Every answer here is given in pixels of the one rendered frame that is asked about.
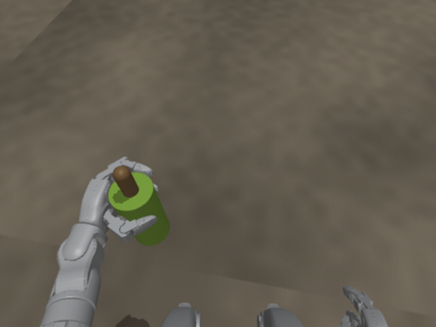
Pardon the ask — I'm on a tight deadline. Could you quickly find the left robot arm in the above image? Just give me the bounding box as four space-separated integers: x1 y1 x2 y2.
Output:
39 223 108 327

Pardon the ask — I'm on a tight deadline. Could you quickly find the left robot hand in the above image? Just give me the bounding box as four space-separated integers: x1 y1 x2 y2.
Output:
78 157 159 243

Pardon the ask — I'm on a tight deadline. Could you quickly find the bottle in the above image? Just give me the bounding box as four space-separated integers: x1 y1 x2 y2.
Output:
108 166 170 246

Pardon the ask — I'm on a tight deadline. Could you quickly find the right robot hand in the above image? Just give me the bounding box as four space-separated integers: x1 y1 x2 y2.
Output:
338 285 388 327

